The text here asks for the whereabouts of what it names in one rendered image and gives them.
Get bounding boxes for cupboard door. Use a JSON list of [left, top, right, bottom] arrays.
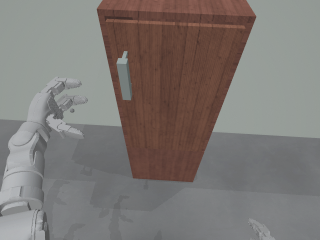
[[105, 19, 246, 152]]

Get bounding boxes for left robot upper arm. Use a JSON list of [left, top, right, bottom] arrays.
[[0, 209, 50, 240]]

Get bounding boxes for right robot hand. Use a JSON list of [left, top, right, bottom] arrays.
[[248, 218, 276, 240]]

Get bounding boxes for left robot hand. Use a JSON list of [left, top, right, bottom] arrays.
[[26, 76, 88, 139]]

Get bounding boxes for handle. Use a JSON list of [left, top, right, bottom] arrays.
[[116, 51, 133, 101]]

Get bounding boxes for left robot forearm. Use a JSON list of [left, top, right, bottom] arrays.
[[0, 121, 50, 217]]

